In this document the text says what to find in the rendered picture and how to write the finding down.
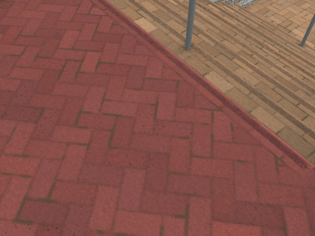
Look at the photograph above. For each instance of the stairs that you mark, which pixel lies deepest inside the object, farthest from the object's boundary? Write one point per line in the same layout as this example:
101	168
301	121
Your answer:
259	66

